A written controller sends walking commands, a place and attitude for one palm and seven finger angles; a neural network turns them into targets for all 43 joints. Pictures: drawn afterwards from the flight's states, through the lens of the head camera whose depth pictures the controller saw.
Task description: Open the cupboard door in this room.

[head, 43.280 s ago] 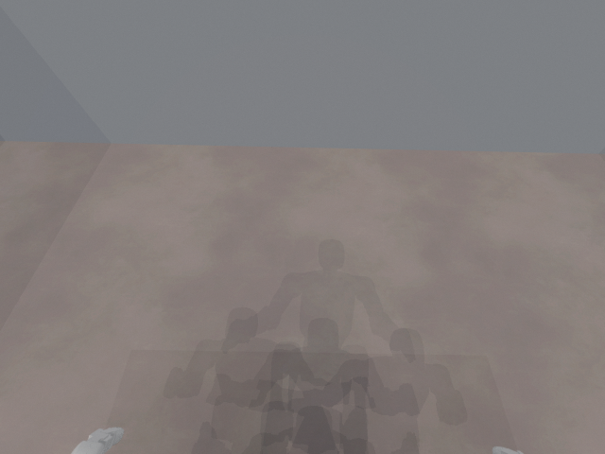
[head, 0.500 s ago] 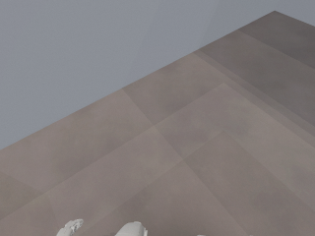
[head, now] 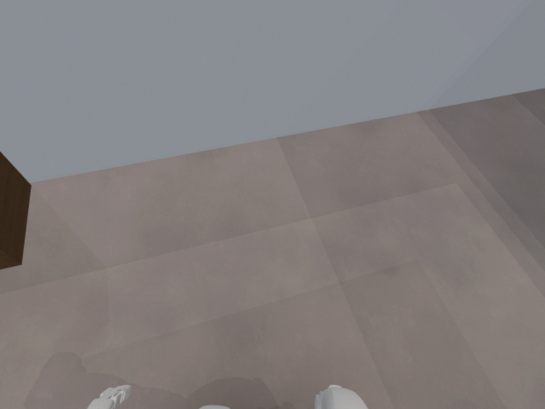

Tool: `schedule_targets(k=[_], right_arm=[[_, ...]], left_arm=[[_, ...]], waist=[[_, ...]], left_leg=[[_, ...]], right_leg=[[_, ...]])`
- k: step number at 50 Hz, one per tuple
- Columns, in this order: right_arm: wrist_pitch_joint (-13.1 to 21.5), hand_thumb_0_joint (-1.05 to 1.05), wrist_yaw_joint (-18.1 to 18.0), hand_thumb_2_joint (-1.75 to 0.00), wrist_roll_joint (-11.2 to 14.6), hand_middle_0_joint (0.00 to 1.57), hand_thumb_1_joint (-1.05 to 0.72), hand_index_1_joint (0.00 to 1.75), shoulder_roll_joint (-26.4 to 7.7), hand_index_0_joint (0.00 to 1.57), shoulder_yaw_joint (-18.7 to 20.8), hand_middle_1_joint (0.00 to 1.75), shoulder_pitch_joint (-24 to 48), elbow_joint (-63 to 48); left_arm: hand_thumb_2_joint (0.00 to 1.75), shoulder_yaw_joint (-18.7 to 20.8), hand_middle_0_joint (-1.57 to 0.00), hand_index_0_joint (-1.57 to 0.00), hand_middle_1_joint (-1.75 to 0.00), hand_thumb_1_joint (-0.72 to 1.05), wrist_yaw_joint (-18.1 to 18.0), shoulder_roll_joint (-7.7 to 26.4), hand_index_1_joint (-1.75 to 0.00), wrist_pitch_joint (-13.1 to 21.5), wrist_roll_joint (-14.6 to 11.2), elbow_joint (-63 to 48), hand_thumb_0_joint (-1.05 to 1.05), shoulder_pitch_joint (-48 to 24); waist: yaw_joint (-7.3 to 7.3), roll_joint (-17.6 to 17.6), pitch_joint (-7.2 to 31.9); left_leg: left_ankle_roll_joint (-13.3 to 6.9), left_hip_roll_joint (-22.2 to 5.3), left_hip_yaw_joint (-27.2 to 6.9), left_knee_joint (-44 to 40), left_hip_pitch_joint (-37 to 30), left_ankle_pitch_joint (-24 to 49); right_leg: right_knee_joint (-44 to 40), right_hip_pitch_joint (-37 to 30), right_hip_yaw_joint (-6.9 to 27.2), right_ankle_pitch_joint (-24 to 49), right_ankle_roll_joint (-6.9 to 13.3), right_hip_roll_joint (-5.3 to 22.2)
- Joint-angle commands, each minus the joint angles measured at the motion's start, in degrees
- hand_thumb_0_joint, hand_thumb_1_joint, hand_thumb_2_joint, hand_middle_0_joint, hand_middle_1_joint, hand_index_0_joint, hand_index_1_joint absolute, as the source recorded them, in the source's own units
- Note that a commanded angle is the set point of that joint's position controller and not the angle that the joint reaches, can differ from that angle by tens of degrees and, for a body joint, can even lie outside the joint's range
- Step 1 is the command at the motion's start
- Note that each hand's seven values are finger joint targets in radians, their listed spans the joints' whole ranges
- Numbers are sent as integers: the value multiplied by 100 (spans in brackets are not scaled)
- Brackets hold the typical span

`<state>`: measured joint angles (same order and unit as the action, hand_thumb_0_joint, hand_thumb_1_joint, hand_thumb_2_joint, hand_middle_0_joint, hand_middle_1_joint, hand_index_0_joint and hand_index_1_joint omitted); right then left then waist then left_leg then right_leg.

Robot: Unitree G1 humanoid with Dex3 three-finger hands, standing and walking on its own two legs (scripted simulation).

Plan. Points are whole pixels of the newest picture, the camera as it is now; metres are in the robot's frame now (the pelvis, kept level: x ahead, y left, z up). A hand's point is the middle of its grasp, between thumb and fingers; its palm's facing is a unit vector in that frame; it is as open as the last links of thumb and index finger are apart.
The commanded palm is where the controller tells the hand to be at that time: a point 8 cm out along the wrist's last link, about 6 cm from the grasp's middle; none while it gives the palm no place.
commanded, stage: turn to face it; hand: left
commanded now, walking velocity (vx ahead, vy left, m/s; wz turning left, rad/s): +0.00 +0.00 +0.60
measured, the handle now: out of the picture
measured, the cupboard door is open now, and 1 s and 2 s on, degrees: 45 45 45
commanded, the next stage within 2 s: take the last steps up to it in 1.78 s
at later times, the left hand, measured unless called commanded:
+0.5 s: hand out of the picture +0.01 +0.18 -0.19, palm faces +0.33 -0.92 -0.21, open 7.4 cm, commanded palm none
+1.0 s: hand out of the picture +0.04 +0.17 -0.15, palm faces +0.55 -0.78 -0.30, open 7.4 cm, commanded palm none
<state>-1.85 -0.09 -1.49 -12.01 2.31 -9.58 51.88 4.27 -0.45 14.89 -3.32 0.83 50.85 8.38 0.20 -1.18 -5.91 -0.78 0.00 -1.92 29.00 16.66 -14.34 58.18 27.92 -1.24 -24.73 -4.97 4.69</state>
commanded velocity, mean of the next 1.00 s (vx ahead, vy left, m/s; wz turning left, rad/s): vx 0.00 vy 0.00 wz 0.60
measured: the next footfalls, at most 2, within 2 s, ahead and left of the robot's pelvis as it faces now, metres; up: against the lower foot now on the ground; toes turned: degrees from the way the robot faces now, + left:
right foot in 0.14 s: +0.05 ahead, -0.16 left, +0.00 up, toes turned +2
left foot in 0.48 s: +0.03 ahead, +0.09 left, +0.00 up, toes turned +23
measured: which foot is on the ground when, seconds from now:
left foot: down 0.00-0.14, up 0.16-0.46, down 0.48-0.90, up 0.92-1.00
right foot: up 0.00-0.12, down 0.14-0.48, up 0.50-0.88, down 0.90-1.00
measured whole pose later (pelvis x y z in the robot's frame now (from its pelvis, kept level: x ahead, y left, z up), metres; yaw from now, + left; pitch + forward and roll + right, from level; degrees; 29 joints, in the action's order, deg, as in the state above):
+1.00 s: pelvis +0.06 -0.06 -0.01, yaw +36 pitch +1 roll +1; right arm -4.4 0.6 -1.1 -15.5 5.2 -10.2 53.8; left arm 2.0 -1.3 11.0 -0.7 1.0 48.7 8.5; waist -1.7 3.2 -5.6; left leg 2.5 2.2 -3.3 60.8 28.5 -26.9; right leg 32.4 14.1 -5.3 -19.3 0.2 3.4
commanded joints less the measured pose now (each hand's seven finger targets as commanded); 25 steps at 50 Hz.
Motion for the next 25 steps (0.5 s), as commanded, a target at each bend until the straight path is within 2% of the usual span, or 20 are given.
schedule_targets(k=[1, 2, 3, 4, 5, 6, 7, 8, 9, 10, 11, 12, 16, 18, 20, 21, 22, 23, 24, 25], right_arm=[[53, 0, -59, -90, -20, 20, -90, 30, -1331, 20, 411, 30, -91, -335], [35, 0, -54, -90, -20, 20, -90, 30, -1346, 20, 426, 30, -22, -344], [22, 0, -54, -90, -7, 20, -90, 30, -1331, 20, 443, 30, 29, -376], [14, 0, -54, -90, 21, 20, -90, 30, -1330, 20, 450, 30, 109, -398], [15, 0, -41, -90, 65, 20, -90, 30, -1228, 20, 446, 30, 212, -445], [20, 0, 2, -90, 129, 20, -90, 30, -882, 20, 411, 30, 181, -535], [24, 0, 15, -90, 112, 20, -90, 30, -667, 20, 375, 30, 298, -679], [-3, 0, 32, -90, 66, 20, -90, 30, -887, 20, 389, 30, 289, -641], [-48, 0, 71, -90, 62, 20, -90, 30, -806, 20, 389, 30, 114, -551], [-120, 0, 84, -90, 52, 20, -90, 30, -756, 20, 405, 30, 146, -408], [-153, 0, 118, -90, 61, 20, -90, 30, -765, 20, 398, 30, 99, -354], [-153, 0, 146, -90, 60, 20, -90, 30, -709, 20, 345, 30, 174, -369], [-120, 0, 201, -90, 98, 20, -90, 30, -480, 20, 238, 30, 584, -459], [-82, 0, 208, -90, 100, 20, -90, 30, -439, 20, 199, 30, 664, -501], [-49, 0, 199, -90, 97, 20, -90, 30, -445, 20, 195, 30, 574, -513], [-33, 0, 193, -90, 97, 20, -90, 30, -512, 20, 207, 30, 431, -492], [-15, 0, 182, -90, 79, 20, -90, 30, -633, 20, 235, 30, 145, -432], [24, 0, 173, -90, 54, 20, -90, 30, -893, 20, 314, 30, -250, -329], [76, 0, 126, -90, -6, 20, -90, 30, -1588, 20, 494, 30, -706, -283], [30, 0, 54, -90, 28, 20, -90, 30, -1884, 20, 552, 30, -1050, -164]], left_arm=[[90, 37, -20, -20, -30, 90, 2, 317, -30, 161, -10, -521, 0, -76], [90, 34, -20, -20, -30, 90, -2, 308, -30, 178, -25, -507, 0, 5], [90, 36, -20, -20, -30, 90, -10, 319, -30, 205, -37, -474, 0, 152], [90, 54, -20, -20, -30, 90, -18, 354, -30, 244, -45, -423, 0, 333], [90, 100, -20, -20, -30, 90, -43, 504, -30, 302, -33, -371, 0, 640], [90, 196, -20, -20, -30, 90, -97, 988, -30, 376, 52, -332, 0, 888], [90, 255, -20, -20, -30, 90, -134, 1384, -30, 375, 96, -349, 0, 909], [90, 187, -20, -20, -30, 90, -153, 1250, -30, 382, 61, -352, 0, 825], [90, 113, -20, -20, -30, 90, -154, 960, -30, 387, 60, -452, 0, 419], [90, 76, -20, -20, -30, 90, -158, 810, -30, 367, 37, -494, 0, 221], [90, 47, -20, -20, -30, 90, -166, 698, -30, 337, 32, -552, 0, 52], [90, 14, -20, -20, -30, 90, -159, 624, -30, 357, 28, -561, 0, 72], [90, 103, -20, -20, -30, 90, -166, 800, -30, 386, 71, -430, 0, 541], [90, 157, -20, -20, -30, 90, -157, 934, -30, 372, 85, -378, 0, 684], [90, 189, -20, -20, -30, 90, -134, 1002, -30, 362, 87, -328, 0, 710], [90, 193, -20, -20, -30, 90, -114, 1008, -30, 355, 77, -315, 0, 675], [90, 203, -20, -20, -30, 90, -95, 1022, -30, 346, 32, -343, 0, 570], [90, 188, -20, -20, -30, 90, -73, 920, -30, 321, -13, -399, 0, 478], [90, 115, -20, -20, -30, 90, -26, 492, -30, 287, -52, -611, 0, 409], [90, 14, -20, -20, -30, 90, -55, 382, -30, 229, -15, -795, 0, -27]], waist=[[-133, 1163, 850], [-112, 1265, 898], [-47, 1158, 950], [54, 1066, 1013], [229, 758, 1101], [330, -536, 1258], [410, -1776, 1059], [322, -1313, 953], [57, -1029, 805], [-32, -1357, 696], [-122, -1412, 671], [-99, -1363, 580], [152, -939, 714], [238, -953, 771], [202, -1080, 819], [121, -1070, 855], [-66, -888, 966], [-318, -263, 1170], [-562, 1565, 1456], [-693, 1768, 1456]], left_leg=[[-782, -1144, -1306, -735, -563, 1786], [-757, -1116, -1397, -640, -459, 1873], [-726, -1081, -1486, -488, -325, 1981], [-600, -950, -1463, -273, -114, 1995], [-358, -694, -1323, 77, 300, 1479], [32, -107, -712, 1007, 1249, 2], [347, 479, 62, 2542, 1874, -2185], [278, 123, -237, 3593, 1767, -2226], [297, 18, -253, 4013, 1721, -1727], [380, -85, -134, 4283, 1771, -1468], [428, -173, -35, 4243, 1724, -1247], [470, -173, 113, 3989, 1692, -1143], [504, -110, 563, 2333, 1258, -1140], [446, -60, 714, 1702, 989, -1162], [373, 24, 846, 1131, 670, -991], [336, 45, 855, 714, 333, -687], [279, 75, 849, 192, -213, -126], [142, -192, 507, -344, -1131, 781], [-632, -1812, -1748, -598, -2064, 2611], [-1288, -2457, -2462, -685, -1956, 3953]], right_leg=[[-1131, -391, -92, -20, 31, -229], [-1480, -660, -144, 25, 49, -323], [-1923, -1023, -182, 246, 71, -409], [-2546, -1508, -221, 695, 88, -455], [-3398, -2200, -107, 1305, 109, -268], [-4095, -3092, 982, 1481, 412, 874], [-4281, -2895, 2329, 2417, 1142, 2316], [-4077, -2348, 2020, 2832, 1491, 2420], [-3999, -2099, 1345, 2728, 1427, 1969], [-3940, -1970, 1090, 2839, 1280, 1649], [-3844, -1976, 568, 3141, 1185, 1453], [-3782, -2036, 222, 3562, 1120, 1325], [-3467, -2571, -141, 4269, 1095, 1394], [-3273, -2627, -189, 4395, 1129, 1522], [-3035, -2589, -292, 4489, 1048, 1553], [-2817, -2452, -408, 4298, 919, 1524], [-2462, -2148, -596, 3984, 753, 1457], [-1672, -1479, -801, 3305, 497, 1333], [-269, 129, -992, -6, 36, 460], [567, 692, -332, -1508, 19, 170]])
